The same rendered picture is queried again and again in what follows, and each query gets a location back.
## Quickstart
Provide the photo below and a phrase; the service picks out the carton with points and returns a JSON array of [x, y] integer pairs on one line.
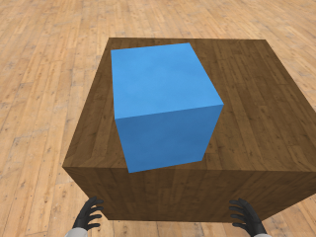
[[165, 106]]

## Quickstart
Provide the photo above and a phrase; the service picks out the robot right hand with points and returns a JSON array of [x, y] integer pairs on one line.
[[254, 225]]

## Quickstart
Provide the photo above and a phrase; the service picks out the robot left forearm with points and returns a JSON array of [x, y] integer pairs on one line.
[[77, 232]]

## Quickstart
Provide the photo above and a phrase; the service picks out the pedestal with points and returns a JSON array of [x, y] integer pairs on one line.
[[262, 149]]

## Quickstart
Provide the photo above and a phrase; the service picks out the robot left hand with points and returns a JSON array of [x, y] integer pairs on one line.
[[84, 217]]

